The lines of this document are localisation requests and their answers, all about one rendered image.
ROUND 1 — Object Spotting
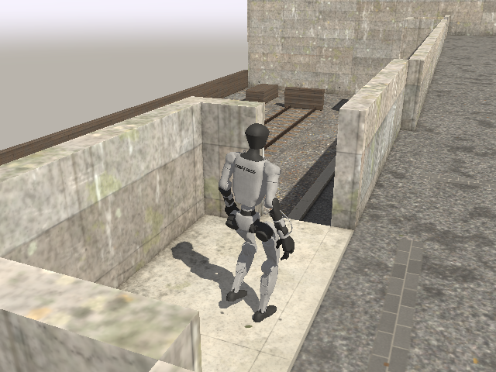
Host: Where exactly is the robot left forearm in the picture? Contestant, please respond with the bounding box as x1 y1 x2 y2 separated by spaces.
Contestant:
219 187 234 207

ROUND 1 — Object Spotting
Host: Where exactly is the right robot upper arm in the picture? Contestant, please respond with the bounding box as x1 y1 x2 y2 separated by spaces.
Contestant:
264 161 281 208

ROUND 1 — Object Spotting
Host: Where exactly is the left robot hand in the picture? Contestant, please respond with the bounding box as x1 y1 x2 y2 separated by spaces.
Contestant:
225 202 239 216

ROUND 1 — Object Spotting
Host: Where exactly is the left robot upper arm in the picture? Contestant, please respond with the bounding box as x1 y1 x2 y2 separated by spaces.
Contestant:
219 152 240 191

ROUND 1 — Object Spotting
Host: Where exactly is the robot left foot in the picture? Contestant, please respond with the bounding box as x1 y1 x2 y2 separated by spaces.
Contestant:
226 289 247 301

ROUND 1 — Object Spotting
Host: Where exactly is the robot right shin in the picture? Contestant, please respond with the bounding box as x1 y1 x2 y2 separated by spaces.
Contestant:
258 264 278 314

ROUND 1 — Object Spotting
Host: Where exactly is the right robot hand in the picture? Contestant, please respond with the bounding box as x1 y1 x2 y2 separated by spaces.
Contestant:
276 236 295 260

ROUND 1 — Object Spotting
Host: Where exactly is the robot right forearm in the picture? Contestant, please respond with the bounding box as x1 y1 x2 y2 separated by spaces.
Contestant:
269 198 289 239

